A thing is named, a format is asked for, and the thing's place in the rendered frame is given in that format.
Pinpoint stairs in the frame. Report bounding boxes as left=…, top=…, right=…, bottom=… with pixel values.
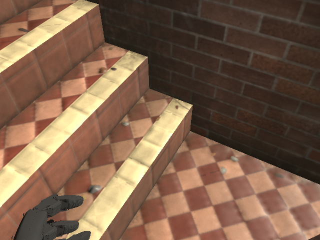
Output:
left=0, top=0, right=193, bottom=240

